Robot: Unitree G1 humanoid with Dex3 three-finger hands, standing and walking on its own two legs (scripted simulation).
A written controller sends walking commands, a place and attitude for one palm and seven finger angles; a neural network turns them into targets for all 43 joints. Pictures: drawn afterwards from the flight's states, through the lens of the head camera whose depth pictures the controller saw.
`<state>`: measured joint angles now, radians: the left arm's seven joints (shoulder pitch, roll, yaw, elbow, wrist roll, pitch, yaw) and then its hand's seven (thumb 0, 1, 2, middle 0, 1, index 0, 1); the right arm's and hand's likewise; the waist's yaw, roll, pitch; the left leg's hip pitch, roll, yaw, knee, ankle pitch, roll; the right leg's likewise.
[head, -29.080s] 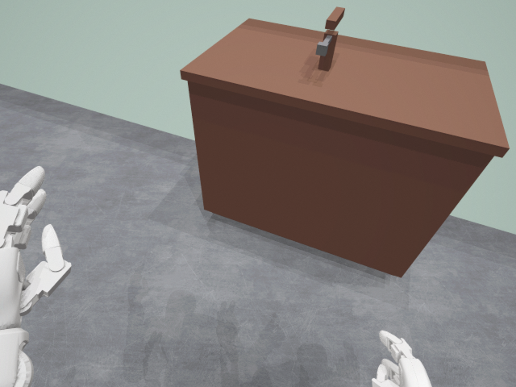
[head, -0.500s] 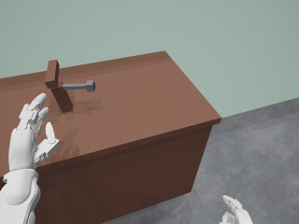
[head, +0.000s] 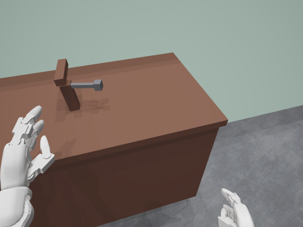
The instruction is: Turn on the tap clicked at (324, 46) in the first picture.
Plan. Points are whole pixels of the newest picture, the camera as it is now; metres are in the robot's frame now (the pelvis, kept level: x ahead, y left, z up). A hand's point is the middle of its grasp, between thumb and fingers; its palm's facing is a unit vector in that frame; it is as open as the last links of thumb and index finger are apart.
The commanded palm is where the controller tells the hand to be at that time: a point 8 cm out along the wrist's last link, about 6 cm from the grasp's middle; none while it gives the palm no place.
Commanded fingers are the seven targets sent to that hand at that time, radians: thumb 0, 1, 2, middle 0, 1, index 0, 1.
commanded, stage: step back with the hand held close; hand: left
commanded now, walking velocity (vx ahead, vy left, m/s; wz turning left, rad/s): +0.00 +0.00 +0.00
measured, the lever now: (98, 85) +0.52 +0.26 +0.12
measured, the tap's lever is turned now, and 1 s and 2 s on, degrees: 74 74 74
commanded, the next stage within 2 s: stop stepping back and stand still in 1.50 s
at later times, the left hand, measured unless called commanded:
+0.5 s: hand (46, 164) +0.19 +0.25 +0.14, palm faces +0.32 -0.83 -0.45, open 7.4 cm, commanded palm +0.14 +0.30 +0.17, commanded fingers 0.00 0.90 0.90 -0.20 -0.30 -0.20 -0.30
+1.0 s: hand (25, 185) +0.14 +0.27 +0.14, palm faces +0.36 -0.85 -0.39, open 7.4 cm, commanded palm +0.08 +0.32 +0.17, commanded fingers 0.00 0.90 0.90 -0.20 -0.30 -0.20 -0.30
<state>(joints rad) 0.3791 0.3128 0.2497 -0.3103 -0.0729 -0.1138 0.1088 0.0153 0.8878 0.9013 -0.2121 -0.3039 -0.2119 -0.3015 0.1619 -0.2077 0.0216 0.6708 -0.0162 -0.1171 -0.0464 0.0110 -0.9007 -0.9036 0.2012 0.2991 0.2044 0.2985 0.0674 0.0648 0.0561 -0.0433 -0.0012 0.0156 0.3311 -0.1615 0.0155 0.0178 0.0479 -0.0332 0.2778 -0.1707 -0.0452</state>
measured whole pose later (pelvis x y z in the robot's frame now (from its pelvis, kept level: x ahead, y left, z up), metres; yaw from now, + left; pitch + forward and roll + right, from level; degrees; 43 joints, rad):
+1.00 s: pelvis -0.08 +0.04 -0.03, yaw +0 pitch -1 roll -3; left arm 0.47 0.38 0.32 -0.56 -0.04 -0.15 0.18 0.01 0.88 0.90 -0.22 -0.30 -0.22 -0.30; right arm 0.18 -0.23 -0.01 0.59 0.01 -0.03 -0.08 0.01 -0.90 -0.90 0.20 0.30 0.21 0.30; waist -0.01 0.02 0.07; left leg -0.44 -0.02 0.02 0.62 -0.17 0.05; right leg -0.38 0.03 -0.04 0.57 -0.18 0.00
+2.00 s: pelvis -0.26 +0.03 -0.01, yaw -1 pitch -1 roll +1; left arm 0.46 0.34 0.32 -0.46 -0.05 -0.09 0.18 0.01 0.89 0.90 -0.21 -0.30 -0.21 -0.30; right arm 0.25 -0.24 -0.02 0.65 0.01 -0.08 -0.08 0.01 -0.90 -0.90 0.20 0.30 0.20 0.30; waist -0.03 0.00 -0.01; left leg -0.18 0.03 0.00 0.51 -0.32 -0.02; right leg -0.31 -0.01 -0.04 0.54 -0.22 -0.02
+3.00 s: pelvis -0.27 +0.03 -0.01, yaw +1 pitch -2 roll +0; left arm 0.47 0.33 0.31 -0.47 -0.05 -0.12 0.17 0.01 0.89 0.90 -0.21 -0.30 -0.21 -0.30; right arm 0.19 -0.20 0.01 0.59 -0.01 -0.09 -0.06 0.01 -0.90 -0.90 0.20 0.30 0.20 0.30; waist 0.01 0.02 0.04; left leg -0.18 0.03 0.02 0.47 -0.27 -0.01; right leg -0.24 0.02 -0.04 0.43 -0.16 -0.02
